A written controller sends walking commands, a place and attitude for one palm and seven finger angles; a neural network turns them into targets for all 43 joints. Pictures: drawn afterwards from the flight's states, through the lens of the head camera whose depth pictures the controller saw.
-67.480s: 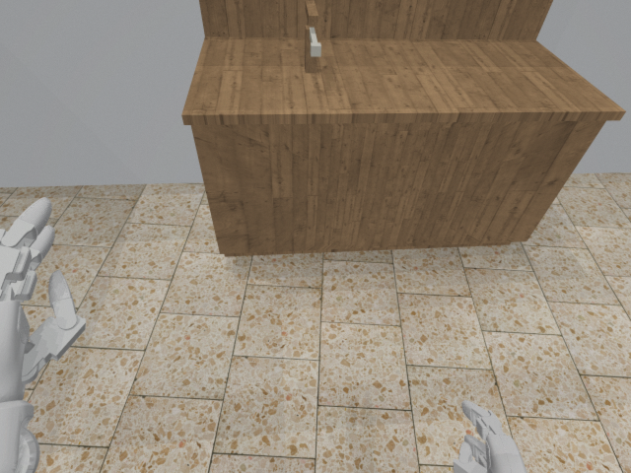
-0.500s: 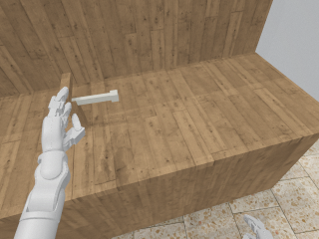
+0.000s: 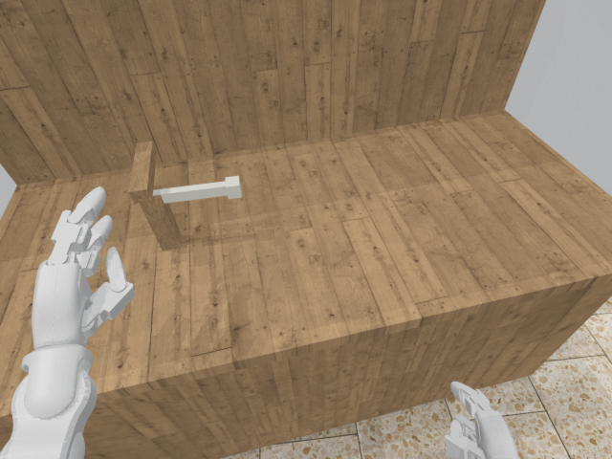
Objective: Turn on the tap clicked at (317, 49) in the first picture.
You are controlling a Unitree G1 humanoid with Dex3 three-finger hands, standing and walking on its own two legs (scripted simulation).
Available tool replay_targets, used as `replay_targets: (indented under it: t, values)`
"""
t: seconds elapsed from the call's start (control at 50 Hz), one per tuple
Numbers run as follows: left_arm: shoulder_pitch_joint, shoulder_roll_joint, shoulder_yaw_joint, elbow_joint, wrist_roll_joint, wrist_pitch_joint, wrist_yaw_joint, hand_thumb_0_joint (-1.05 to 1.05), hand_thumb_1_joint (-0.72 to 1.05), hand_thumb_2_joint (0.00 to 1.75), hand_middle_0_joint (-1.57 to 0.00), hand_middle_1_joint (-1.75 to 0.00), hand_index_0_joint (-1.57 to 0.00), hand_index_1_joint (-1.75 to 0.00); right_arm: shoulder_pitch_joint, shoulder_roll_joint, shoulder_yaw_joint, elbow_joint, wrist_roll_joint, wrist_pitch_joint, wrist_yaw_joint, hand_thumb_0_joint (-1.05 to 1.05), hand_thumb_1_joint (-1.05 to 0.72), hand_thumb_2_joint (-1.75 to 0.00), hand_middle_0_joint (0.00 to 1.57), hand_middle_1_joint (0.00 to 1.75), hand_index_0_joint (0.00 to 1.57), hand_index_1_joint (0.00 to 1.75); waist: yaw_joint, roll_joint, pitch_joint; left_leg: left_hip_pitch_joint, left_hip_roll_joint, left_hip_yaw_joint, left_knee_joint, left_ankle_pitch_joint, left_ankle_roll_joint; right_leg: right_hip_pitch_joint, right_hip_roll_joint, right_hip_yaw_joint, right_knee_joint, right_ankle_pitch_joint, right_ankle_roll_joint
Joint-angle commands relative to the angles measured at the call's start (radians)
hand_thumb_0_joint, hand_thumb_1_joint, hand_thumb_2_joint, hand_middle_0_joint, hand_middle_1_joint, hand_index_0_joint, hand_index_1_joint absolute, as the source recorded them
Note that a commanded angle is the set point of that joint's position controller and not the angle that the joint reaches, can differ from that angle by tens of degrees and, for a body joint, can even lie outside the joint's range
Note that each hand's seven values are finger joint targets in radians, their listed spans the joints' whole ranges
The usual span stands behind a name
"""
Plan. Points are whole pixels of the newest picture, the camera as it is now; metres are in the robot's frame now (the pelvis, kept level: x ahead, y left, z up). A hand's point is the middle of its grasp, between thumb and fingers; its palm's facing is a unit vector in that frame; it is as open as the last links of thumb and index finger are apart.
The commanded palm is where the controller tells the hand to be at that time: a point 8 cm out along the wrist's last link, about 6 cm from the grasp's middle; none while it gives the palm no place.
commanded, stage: draw the hand back beside the body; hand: left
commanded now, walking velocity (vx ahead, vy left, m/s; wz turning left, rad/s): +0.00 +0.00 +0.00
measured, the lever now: (233, 187) +0.52 +0.21 +0.05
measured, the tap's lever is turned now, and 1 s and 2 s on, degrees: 86 86 86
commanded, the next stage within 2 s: step back with the hand held close in 0.50 s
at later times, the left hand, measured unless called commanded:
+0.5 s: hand (105, 316) +0.20 +0.24 +0.15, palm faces +0.42 -0.85 -0.33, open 7.4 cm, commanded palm +0.16 +0.28 +0.16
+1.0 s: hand (88, 350) +0.17 +0.24 +0.14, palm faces +0.30 -0.84 -0.46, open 7.4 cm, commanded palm +0.12 +0.29 +0.17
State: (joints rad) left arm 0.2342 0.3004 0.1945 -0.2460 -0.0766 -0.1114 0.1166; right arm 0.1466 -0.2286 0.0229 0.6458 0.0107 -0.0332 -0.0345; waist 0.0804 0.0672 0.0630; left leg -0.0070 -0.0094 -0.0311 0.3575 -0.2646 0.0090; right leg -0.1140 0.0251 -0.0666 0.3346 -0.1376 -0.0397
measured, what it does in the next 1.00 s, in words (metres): stands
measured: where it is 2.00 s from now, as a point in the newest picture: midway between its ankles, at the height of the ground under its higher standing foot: outside the picture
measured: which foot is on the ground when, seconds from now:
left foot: down 0.00-1.00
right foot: down 0.00-1.00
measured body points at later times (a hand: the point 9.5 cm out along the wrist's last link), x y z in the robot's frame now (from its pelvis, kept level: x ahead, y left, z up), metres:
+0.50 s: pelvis +0.00 +0.00 +0.00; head -0.01 -0.02 +0.45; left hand +0.17 +0.28 +0.17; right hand +0.21 -0.21 -0.09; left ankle -0.04 +0.11 -0.75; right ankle +0.04 -0.09 -0.75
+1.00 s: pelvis -0.04 +0.01 -0.01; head -0.01 +0.00 +0.44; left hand +0.15 +0.29 +0.17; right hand +0.14 -0.23 -0.09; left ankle -0.04 +0.11 -0.75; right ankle +0.04 -0.10 -0.75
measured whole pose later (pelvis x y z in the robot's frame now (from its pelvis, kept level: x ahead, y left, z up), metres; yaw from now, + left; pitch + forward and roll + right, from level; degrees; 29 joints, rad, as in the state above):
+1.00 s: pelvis -0.04 +0.01 -0.01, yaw -1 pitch +0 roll +0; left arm 0.52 0.39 0.32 -0.49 -0.06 -0.17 0.11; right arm 0.16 -0.24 -0.01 0.54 0.02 0.01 -0.06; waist 0.02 0.02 0.07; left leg -0.22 -0.04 0.00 0.47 -0.25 0.02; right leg -0.33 0.00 -0.04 0.43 -0.10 -0.02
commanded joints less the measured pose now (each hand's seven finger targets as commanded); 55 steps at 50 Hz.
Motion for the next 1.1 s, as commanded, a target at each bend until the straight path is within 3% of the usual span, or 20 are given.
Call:
replay_targets:
  t: [0.0,0.06,0.12,0.2,0.24,0.3,0.36,0.54,0.58,0.6,0.62,0.64,0.68,0.72,0.82,0.88,0.9,0.92,1.0,1.08]
  values:
    - [-0.113,0.178,0.100,-0.276,0.005,-0.071,0.007,0.00,0.90,0.90,-0.20,-0.30,-0.20,-0.30,-0.147,-0.097,-0.042,-0.162,-0.002,-0.071,-0.012,0.00,-0.90,-0.90,0.20,0.30,0.20,0.30,-0.021,-0.026,-0.166,-0.082,0.027,-0.015,-0.047,0.241,0.007,0.134,-0.049,0.064,-0.026,0.122,-0.007]
    - [-0.034,0.192,0.131,-0.302,0.004,-0.075,0.013,0.00,0.90,0.90,-0.20,-0.30,-0.20,-0.30,-0.145,-0.089,-0.043,-0.164,-0.004,-0.075,-0.012,0.00,-0.90,-0.90,0.20,0.30,0.20,0.30,-0.009,-0.030,-0.175,-0.094,0.027,-0.014,-0.038,0.256,0.006,0.150,-0.054,0.061,-0.018,0.139,-0.006]
    - [0.020,0.209,0.164,-0.359,0.006,-0.077,0.015,0.00,0.90,0.90,-0.20,-0.30,-0.20,-0.30,-0.146,-0.087,-0.043,-0.167,-0.004,-0.080,-0.011,0.00,-0.90,-0.90,0.20,0.30,0.20,0.30,-0.005,0.027,-0.169,-0.103,0.029,-0.015,-0.028,0.273,0.001,0.148,-0.057,0.064,-0.012,0.150,-0.009]
    - [0.111,0.214,0.192,-0.375,-0.003,-0.071,0.013,0.00,0.90,0.90,-0.20,-0.30,-0.20,-0.30,-0.142,-0.092,-0.045,-0.173,-0.004,-0.088,-0.011,0.00,-0.90,-0.90,0.20,0.30,0.20,0.30,-0.005,0.005,-0.120,-0.127,0.034,-0.022,-0.025,0.248,0.002,0.118,-0.055,0.066,-0.016,0.125,-0.008]
    - [0.091,0.191,0.168,-0.349,0.000,-0.074,0.012,0.00,0.90,0.90,-0.20,-0.30,-0.20,-0.30,-0.140,-0.090,-0.048,-0.169,-0.004,-0.092,-0.014,0.00,-0.90,-0.90,0.20,0.30,0.20,0.30,-0.013,-0.037,-0.104,-0.126,0.035,-0.016,-0.022,0.233,0.008,0.097,-0.055,0.061,-0.016,0.112,-0.004]
    - [0.029,0.177,0.144,-0.353,0.003,-0.074,0.012,0.00,0.90,0.90,-0.20,-0.30,-0.20,-0.30,-0.146,-0.096,-0.049,-0.162,-0.001,-0.097,-0.018,0.00,-0.90,-0.90,0.20,0.30,0.20,0.30,-0.027,-0.003,-0.102,-0.111,0.029,-0.016,-0.019,0.195,0.012,0.066,-0.052,0.067,-0.024,0.067,-0.002]
    - [0.040,0.182,0.149,-0.317,0.003,-0.075,0.019,0.00,0.90,0.90,-0.20,-0.30,-0.20,-0.30,-0.139,-0.094,-0.049,-0.159,-0.003,-0.102,-0.023,0.00,-0.90,-0.90,0.20,0.30,0.20,0.30,-0.020,-0.047,-0.108,-0.118,0.026,-0.019,-0.023,0.167,0.015,0.073,-0.055,0.058,-0.022,0.042,0.001]
    - [0.075,0.201,0.173,-0.355,0.003,-0.082,0.024,0.00,0.90,0.90,-0.20,-0.30,-0.20,-0.30,-0.144,-0.089,-0.045,-0.163,-0.005,-0.112,-0.021,0.00,-0.90,-0.90,0.20,0.30,0.20,0.30,-0.006,0.013,-0.138,-0.128,0.023,-0.021,-0.025,0.201,0.008,0.113,-0.059,0.057,-0.007,0.078,-0.004]
    - [0.076,0.192,0.166,-0.338,-0.001,-0.078,0.019,0.00,0.90,0.90,-0.20,-0.30,-0.20,-0.30,-0.146,-0.088,-0.045,-0.161,-0.003,-0.110,-0.020,0.00,-0.90,-0.90,0.20,0.30,0.20,0.30,-0.009,-0.019,-0.109,-0.135,0.028,-0.019,-0.026,0.187,0.010,0.097,-0.058,0.061,-0.015,0.065,-0.002]
    - [0.032,0.235,0.200,-0.430,-0.003,-0.087,0.022,0.00,0.90,0.90,-0.20,-0.30,-0.20,-0.30,-0.151,-0.093,-0.043,-0.174,-0.001,-0.114,-0.019,0.00,-0.90,-0.90,0.20,0.30,0.20,0.30,-0.006,0.025,-0.131,-0.131,0.025,-0.027,-0.026,0.192,0.008,0.110,-0.057,0.066,-0.013,0.069,-0.006]
    - [-0.060,0.361,0.349,-0.483,-0.016,-0.123,0.030,0.00,0.90,0.90,-0.20,-0.30,-0.20,-0.30,-0.126,-0.096,-0.036,-0.219,0.012,-0.094,-0.031,0.00,-0.90,-0.90,0.20,0.30,0.20,0.30,-0.037,-0.007,-0.056,-0.161,0.050,-0.042,0.005,0.124,0.027,-0.004,-0.116,0.198,-0.061,0.154,0.001]
    - [0.054,0.259,0.273,-0.369,-0.011,-0.123,0.018,0.00,0.90,0.90,-0.20,-0.30,-0.20,-0.30,-0.109,-0.085,-0.035,-0.195,0.005,-0.078,-0.031,0.00,-0.90,-0.90,0.20,0.30,0.20,0.30,-0.046,-0.065,-0.062,-0.160,0.051,-0.059,0.023,0.121,0.028,-0.012,-0.147,0.183,-0.054,0.183,0.002]
    - [0.124,0.206,0.222,-0.337,-0.002,-0.110,0.007,0.00,0.90,0.90,-0.20,-0.30,-0.20,-0.30,-0.095,-0.095,-0.042,-0.213,0.005,-0.058,-0.026,0.00,-0.90,-0.90,0.20,0.30,0.20,0.30,-0.051,-0.080,-0.102,-0.147,0.061,-0.055,0.035,0.155,0.025,-0.017,-0.158,0.185,-0.034,0.222,0.007]
    - [0.166,0.200,0.221,-0.342,0.000,-0.116,0.005,0.00,0.90,0.90,-0.20,-0.30,-0.20,-0.30,-0.096,-0.102,-0.045,-0.224,0.003,-0.046,-0.029,0.00,-0.90,-0.90,0.20,0.30,0.20,0.30,-0.048,-0.030,-0.157,-0.148,0.074,-0.055,0.023,0.228,0.026,0.009,-0.150,0.157,0.006,0.266,0.013]
    - [0.244,0.219,0.239,-0.391,0.006,-0.116,0.010,0.00,0.90,0.90,-0.20,-0.30,-0.20,-0.30,-0.092,-0.107,-0.058,-0.258,0.009,-0.019,-0.030,0.00,-0.90,-0.90,0.20,0.30,0.20,0.30,-0.045,-0.051,-0.230,-0.185,0.094,-0.069,0.024,0.298,0.025,0.030,-0.140,0.129,0.065,0.277,0.027]
    - [0.243,0.256,0.270,-0.448,0.009,-0.124,0.018,0.00,0.90,0.90,-0.20,-0.30,-0.20,-0.30,-0.089,-0.109,-0.067,-0.271,0.012,-0.012,-0.032,0.00,-0.90,-0.90,0.20,0.30,0.20,0.30,-0.045,-0.088,-0.222,-0.242,0.093,-0.075,0.040,0.229,0.028,0.010,-0.146,0.145,0.063,0.225,0.028]
    - [0.236,0.297,0.301,-0.483,0.013,-0.130,0.024,0.00,0.90,0.90,-0.20,-0.30,-0.20,-0.30,-0.099,-0.111,-0.066,-0.271,0.010,-0.014,-0.033,0.00,-0.90,-0.90,0.20,0.30,0.20,0.30,-0.047,-0.037,-0.225,-0.250,0.092,-0.083,0.033,0.216,0.032,0.002,-0.145,0.159,0.073,0.216,0.024]
    - [0.244,0.267,0.283,-0.477,0.013,-0.132,0.025,0.00,0.90,0.90,-0.20,-0.30,-0.20,-0.30,-0.090,-0.104,-0.064,-0.272,0.010,-0.015,-0.034,0.00,-0.90,-0.90,0.20,0.30,0.20,0.30,-0.046,-0.043,-0.216,-0.281,0.095,-0.095,0.027,0.191,0.033,0.003,-0.137,0.144,0.084,0.169,0.029]
    - [0.240,0.293,0.310,-0.505,0.021,-0.143,0.034,0.00,0.90,0.90,-0.20,-0.30,-0.20,-0.30,-0.083,-0.119,-0.070,-0.267,0.007,-0.030,-0.035,0.00,-0.90,-0.90,0.20,0.30,0.20,0.30,-0.050,0.007,-0.182,-0.366,0.098,-0.117,0.015,0.052,0.046,-0.022,-0.123,0.166,0.088,0.063,0.030]
    - [0.244,0.249,0.277,-0.468,0.027,-0.145,0.037,0.00,0.90,0.90,-0.20,-0.30,-0.20,-0.30,-0.055,-0.121,-0.075,-0.264,0.010,-0.042,-0.032,0.00,-0.90,-0.90,0.20,0.30,0.20,0.30,-0.059,-0.026,-0.141,-0.446,0.092,-0.114,0.031,-0.142,0.055,-0.062,-0.130,0.180,0.068,-0.080,0.031]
